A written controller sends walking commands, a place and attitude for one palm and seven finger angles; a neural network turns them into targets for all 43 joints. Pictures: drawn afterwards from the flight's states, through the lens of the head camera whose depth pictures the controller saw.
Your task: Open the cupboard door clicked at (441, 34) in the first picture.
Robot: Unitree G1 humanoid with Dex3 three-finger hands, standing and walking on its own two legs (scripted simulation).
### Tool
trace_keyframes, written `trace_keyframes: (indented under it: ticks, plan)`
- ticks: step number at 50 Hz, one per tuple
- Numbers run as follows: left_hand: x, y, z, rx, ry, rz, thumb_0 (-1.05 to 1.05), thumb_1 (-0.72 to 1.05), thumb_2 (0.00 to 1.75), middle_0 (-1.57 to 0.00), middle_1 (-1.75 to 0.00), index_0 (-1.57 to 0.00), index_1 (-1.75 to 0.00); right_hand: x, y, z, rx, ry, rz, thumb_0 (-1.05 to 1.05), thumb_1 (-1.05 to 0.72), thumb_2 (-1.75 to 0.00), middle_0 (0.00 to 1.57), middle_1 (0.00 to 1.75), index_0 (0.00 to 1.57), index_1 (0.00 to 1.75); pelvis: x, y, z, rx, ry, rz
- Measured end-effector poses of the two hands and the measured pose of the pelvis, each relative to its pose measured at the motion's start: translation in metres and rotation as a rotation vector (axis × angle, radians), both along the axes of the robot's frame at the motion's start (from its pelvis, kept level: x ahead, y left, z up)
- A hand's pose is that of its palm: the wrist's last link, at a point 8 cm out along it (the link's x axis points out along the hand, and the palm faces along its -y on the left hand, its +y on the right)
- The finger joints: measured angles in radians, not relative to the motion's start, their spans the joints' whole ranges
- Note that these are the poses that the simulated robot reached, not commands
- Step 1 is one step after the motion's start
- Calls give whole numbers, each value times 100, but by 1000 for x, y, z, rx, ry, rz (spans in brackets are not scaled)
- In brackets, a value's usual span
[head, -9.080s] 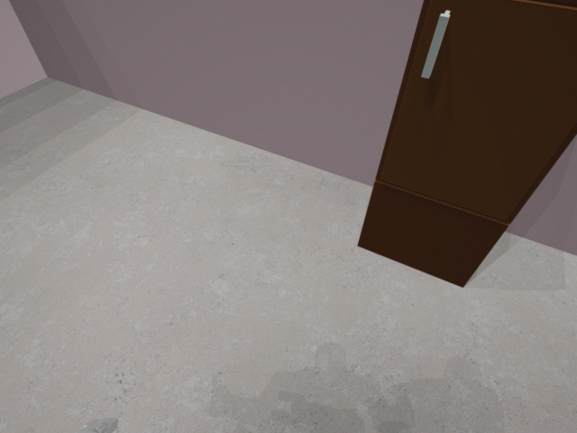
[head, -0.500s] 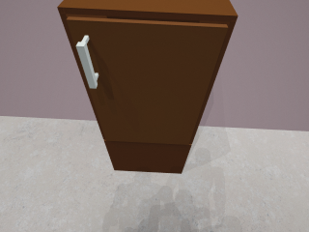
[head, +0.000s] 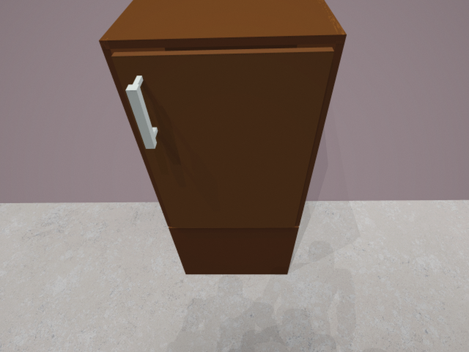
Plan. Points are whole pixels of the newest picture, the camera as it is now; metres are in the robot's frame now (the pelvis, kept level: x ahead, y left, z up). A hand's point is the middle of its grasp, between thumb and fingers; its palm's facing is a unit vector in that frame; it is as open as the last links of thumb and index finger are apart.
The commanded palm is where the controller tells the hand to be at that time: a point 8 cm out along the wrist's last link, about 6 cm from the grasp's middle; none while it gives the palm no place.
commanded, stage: look again from close up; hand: left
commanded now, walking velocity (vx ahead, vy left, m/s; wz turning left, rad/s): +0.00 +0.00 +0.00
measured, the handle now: (145, 113) +0.54 +0.22 +0.14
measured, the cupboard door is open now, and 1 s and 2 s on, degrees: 0 0 0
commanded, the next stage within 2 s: raise the hand with hooked fingers in 1.66 s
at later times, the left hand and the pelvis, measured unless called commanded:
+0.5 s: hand out of the picture +0.03 +0.16 -0.17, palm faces +0.01 -0.98 -0.20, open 7.3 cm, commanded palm none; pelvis +0.02 -0.02 +0.00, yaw +0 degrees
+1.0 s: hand out of the picture +0.05 +0.16 -0.17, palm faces +0.02 -0.97 -0.23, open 7.4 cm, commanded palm none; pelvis +0.03 -0.03 +0.00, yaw +0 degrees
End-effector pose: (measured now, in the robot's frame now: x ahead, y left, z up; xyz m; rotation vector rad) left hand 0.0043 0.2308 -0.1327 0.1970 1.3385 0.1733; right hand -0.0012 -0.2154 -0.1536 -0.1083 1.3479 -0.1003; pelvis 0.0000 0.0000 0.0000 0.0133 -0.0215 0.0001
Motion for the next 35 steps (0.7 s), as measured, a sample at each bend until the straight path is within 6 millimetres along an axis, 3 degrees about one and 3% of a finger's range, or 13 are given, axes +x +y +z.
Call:
trace_keyframes:
  ticks: [10, 35]
  plan:
    - [8, -6, -2, -16, 9, -3, 0, 91, 90, -19, -30, -20, -30, 4, -7, 4, -13, 21, 4, 1, -92, -90, 20, 30, 20, 30, 6, -5, 2, 4, 8, -3]
    - [33, -21, -6, -29, 6, 2, 0, 91, 90, -20, -30, -20, -30, 51, -33, 11, -57, -14, 22, 0, -91, -90, 20, 30, 20, 30, 26, -22, 3, 0, 13, -2]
